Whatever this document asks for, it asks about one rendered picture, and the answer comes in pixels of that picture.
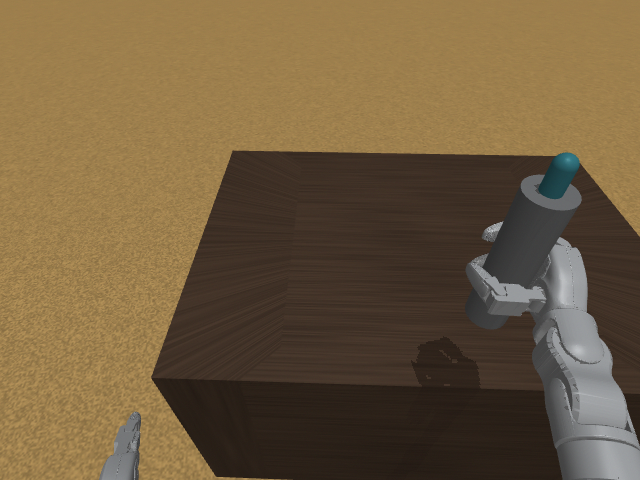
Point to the left robot hand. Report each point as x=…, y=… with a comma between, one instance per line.
x=123, y=464

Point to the bottle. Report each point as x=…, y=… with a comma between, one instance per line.
x=539, y=213

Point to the right robot arm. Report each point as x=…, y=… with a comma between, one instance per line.
x=590, y=423

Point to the right robot hand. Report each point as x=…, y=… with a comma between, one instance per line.
x=561, y=282

